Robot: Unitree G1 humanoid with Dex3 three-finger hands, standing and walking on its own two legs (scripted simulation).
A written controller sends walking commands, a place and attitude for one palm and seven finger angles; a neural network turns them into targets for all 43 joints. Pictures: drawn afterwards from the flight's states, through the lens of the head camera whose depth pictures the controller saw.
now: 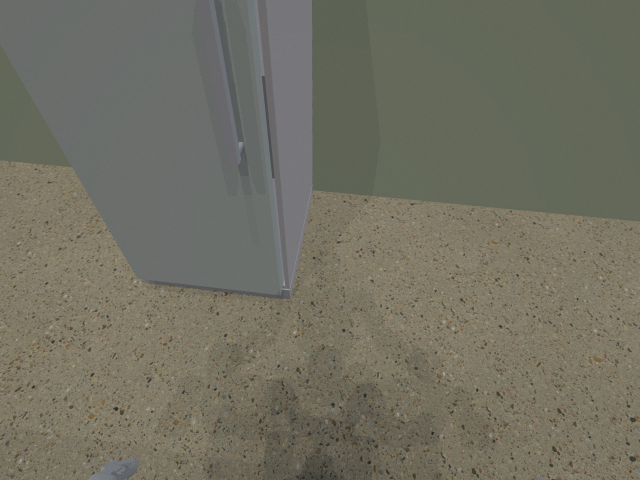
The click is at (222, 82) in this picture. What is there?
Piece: fridge door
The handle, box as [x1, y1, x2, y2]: [196, 0, 243, 165]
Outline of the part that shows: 196,0 229,164 238,165 240,160 239,154 243,146 243,143 237,142 213,0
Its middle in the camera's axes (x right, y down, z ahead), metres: -0.19 -0.32 +0.72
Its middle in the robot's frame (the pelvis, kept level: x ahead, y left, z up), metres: +0.77 +0.24 +0.14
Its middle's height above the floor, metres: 0.91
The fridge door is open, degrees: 0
